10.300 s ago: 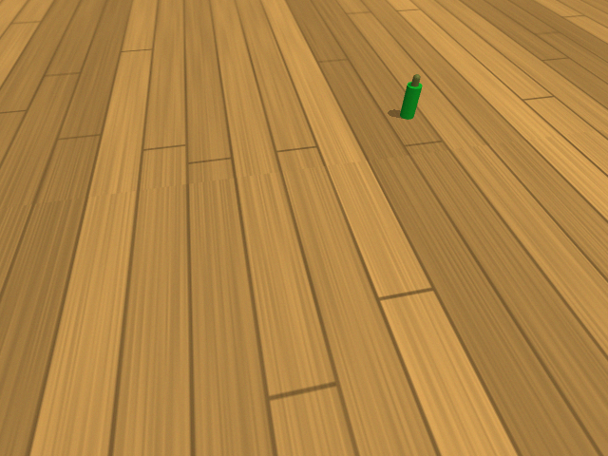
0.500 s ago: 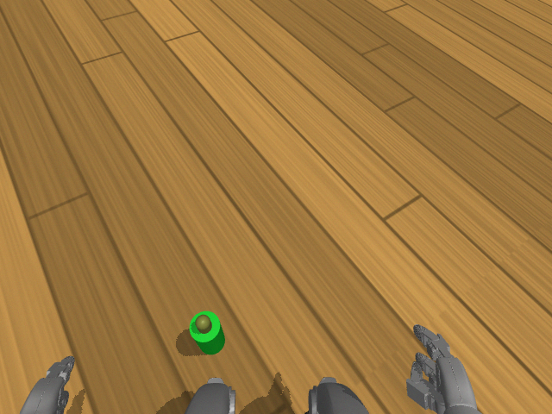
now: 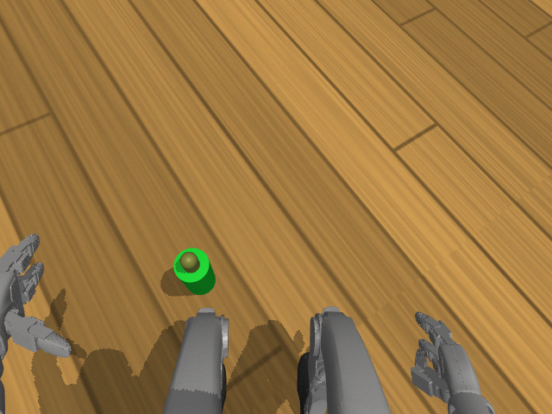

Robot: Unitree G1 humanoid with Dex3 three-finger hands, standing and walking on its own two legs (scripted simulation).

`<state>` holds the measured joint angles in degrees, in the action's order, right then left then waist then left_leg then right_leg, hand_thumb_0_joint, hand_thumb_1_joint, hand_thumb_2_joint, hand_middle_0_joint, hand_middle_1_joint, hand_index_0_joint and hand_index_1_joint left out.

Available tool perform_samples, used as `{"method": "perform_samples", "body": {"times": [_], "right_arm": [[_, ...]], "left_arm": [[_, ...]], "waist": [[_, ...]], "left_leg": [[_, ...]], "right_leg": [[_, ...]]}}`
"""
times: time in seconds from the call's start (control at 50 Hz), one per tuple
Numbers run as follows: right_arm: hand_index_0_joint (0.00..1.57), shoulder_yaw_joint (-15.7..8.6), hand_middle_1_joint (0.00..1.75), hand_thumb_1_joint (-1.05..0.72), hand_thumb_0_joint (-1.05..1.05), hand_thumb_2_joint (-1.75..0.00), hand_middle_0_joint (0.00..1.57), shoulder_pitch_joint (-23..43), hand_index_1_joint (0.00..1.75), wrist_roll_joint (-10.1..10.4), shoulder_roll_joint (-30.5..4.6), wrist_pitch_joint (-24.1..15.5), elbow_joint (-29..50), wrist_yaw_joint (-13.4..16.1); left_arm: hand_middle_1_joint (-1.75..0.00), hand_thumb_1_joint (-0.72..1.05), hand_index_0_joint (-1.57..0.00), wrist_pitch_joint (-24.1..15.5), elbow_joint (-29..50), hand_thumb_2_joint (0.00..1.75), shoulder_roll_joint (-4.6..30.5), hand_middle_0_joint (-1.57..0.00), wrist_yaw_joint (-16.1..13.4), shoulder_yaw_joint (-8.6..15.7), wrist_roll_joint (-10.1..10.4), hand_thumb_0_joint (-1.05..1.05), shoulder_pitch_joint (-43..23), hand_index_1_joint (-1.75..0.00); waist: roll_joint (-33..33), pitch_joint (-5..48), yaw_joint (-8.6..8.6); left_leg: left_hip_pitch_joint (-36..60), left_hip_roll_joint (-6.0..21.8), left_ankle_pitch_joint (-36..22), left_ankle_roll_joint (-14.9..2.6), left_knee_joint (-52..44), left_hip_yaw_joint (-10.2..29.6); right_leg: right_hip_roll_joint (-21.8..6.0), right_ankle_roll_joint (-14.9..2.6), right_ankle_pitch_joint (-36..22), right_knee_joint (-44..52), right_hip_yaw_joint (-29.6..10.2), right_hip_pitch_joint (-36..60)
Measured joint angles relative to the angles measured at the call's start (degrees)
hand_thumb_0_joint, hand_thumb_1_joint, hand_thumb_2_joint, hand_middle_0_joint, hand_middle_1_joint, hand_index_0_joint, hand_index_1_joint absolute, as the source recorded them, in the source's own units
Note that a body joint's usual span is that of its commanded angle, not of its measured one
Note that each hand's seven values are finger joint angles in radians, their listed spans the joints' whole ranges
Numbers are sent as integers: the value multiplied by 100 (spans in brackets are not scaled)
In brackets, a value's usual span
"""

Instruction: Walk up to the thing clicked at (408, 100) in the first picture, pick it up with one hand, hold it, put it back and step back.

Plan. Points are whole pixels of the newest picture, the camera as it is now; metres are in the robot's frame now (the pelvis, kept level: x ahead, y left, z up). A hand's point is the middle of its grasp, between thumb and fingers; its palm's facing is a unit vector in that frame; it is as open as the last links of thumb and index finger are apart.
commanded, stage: go down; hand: left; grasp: from the side
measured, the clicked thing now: (195, 270) +0.40 +0.18 -0.44
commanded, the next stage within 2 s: approach in 1.70 s
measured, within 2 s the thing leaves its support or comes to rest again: neither
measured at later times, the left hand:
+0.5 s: hand (52, 276) +0.31 +0.35 -0.13, palm faces +0.09 -0.98 -0.17, open 17.6 cm
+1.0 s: hand (56, 267) +0.33 +0.37 -0.16, palm faces +0.08 -0.99 -0.14, open 17.6 cm
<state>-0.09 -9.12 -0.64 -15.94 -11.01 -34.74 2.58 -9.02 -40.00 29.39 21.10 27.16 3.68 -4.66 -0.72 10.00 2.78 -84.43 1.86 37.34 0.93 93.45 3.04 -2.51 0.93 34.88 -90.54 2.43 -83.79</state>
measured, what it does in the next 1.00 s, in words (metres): lowers itself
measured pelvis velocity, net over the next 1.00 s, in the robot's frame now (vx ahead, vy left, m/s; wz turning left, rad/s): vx -0.04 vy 0.00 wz -0.03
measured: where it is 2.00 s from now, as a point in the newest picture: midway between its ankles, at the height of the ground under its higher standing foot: outside the picture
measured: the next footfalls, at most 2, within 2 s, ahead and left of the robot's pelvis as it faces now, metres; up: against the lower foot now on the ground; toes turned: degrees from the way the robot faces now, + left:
none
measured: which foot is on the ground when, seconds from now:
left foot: down 0.00-1.00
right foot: down 0.00-1.00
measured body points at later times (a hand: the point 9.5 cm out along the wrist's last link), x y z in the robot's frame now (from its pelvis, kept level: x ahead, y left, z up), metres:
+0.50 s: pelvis -0.03 +0.00 -0.08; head +0.15 +0.04 +0.33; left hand +0.30 +0.41 -0.11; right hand +0.13 -0.28 -0.18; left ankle +0.05 +0.13 -0.54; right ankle +0.06 -0.13 -0.54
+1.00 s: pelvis -0.04 +0.00 -0.14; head +0.16 +0.04 +0.27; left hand +0.33 +0.42 -0.14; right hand +0.10 -0.28 -0.24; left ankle +0.05 +0.13 -0.54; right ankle +0.06 -0.13 -0.54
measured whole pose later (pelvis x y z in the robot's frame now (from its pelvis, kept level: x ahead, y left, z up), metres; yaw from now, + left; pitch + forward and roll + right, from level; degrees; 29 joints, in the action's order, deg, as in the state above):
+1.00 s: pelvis -0.04 +0.00 -0.14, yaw -2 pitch +33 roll -5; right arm 3.7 -7.8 -1.3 -19.2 -10.4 -39.6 1.4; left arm -17.7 -55.6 43.2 36.4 39.0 7.9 -26.1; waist -0.9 8.5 4.0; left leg -112.6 0.9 39.3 1.2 119.1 5.9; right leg -2.7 0.8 36.3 -114.8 3.3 -110.9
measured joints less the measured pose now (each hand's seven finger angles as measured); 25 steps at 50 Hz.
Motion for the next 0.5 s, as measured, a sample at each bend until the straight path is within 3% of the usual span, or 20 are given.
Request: {"method": "perform_samples", "body": {"times": [0.28,0.5], "right_arm": [[21,132,30,-88,1,-90,21,27,30,-8,-133,22,-182,-45],[20,226,30,-89,0,-90,21,87,30,-1,-257,45,-221,-59]], "left_arm": [[-10,-59,-8,-648,-975,4,583,-8,626,536,145,-1,-1048,-10],[-8,-59,-8,-816,-1227,4,919,-8,1009,879,266,-1,-1440,-8]], "waist": [[-27,9,51],[-16,10,133]], "left_leg": [[-1208,-32,17,15,946,119],[-1867,-44,115,19,1560,194]], "right_leg": [[-11,-15,3,-889,48,-1160],[-6,-17,79,-1455,77,-1789]]}}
